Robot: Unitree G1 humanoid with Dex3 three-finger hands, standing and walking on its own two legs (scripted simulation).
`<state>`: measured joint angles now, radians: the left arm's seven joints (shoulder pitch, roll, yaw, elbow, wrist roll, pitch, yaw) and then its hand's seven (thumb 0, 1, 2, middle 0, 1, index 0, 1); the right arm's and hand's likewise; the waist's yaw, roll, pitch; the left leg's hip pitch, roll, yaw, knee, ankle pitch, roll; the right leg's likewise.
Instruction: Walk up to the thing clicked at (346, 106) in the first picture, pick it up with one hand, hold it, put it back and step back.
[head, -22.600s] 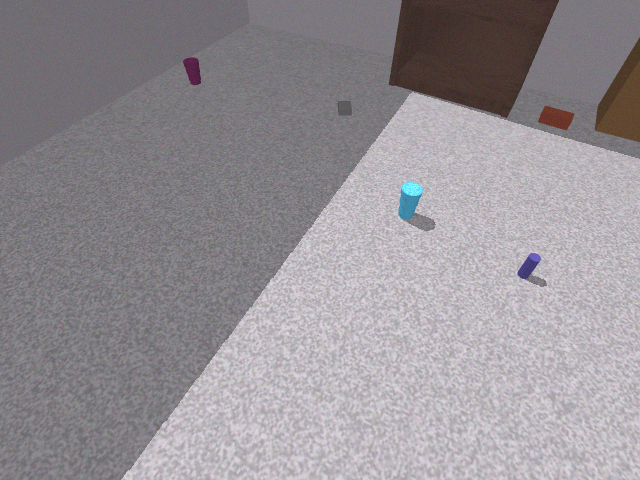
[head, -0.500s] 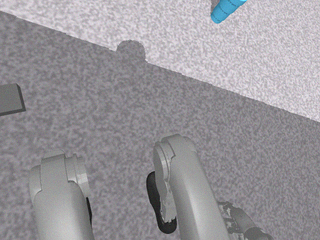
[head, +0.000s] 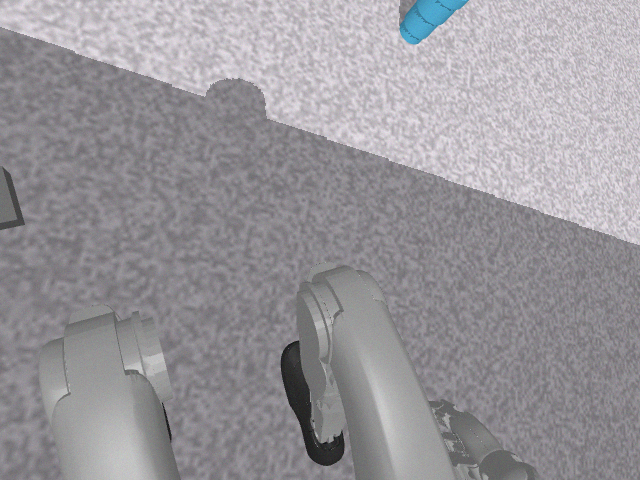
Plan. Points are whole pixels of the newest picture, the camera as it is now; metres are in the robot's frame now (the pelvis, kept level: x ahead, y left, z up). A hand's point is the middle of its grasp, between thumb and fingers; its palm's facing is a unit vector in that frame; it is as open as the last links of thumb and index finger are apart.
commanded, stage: rise first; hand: left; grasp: from above
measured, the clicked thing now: out of the picture +0.47 +0.36 -0.30
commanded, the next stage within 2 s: none
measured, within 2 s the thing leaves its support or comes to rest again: neither
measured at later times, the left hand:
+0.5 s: hand out of the picture +0.43 +0.39 -0.19, palm faces -0.43 -0.14 -0.89, open 14.1 cm
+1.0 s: hand out of the picture +0.43 +0.39 -0.18, palm faces -0.43 -0.13 -0.89, open 14.1 cm
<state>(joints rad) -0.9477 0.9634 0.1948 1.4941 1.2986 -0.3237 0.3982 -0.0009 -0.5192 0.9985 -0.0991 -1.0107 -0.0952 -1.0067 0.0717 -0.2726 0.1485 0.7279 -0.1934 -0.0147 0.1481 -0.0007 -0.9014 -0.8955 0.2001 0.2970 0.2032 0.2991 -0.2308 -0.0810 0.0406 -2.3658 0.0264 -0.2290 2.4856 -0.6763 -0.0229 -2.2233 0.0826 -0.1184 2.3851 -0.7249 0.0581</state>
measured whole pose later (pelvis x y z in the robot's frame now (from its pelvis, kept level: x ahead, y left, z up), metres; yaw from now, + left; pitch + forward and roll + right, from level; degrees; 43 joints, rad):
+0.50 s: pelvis +0.00 +0.00 +0.00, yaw -1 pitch +30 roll -13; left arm -0.96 1.02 0.19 1.50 1.30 -0.32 0.39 0.00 -0.54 1.01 -0.10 -1.01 -0.09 -1.01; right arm 0.08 -0.28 0.19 0.71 -0.20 -0.03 0.15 0.00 -0.90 -0.90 0.20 0.30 0.20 0.30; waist -0.25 -0.09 0.06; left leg -2.37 0.03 -0.24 2.49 -0.68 -0.02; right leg -2.21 0.09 -0.13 2.37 -0.72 0.07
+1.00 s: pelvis +0.00 +0.00 +0.00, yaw -1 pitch +30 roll -13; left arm -0.98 1.01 0.17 1.50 1.29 -0.31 0.39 0.00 -0.55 1.02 -0.10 -1.01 -0.09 -1.01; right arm 0.08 -0.28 0.20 0.69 -0.19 -0.03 0.15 0.00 -0.90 -0.90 0.20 0.30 0.20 0.30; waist -0.25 -0.09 0.06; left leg -2.36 0.03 -0.24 2.48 -0.67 -0.01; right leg -2.21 0.09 -0.13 2.37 -0.71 0.07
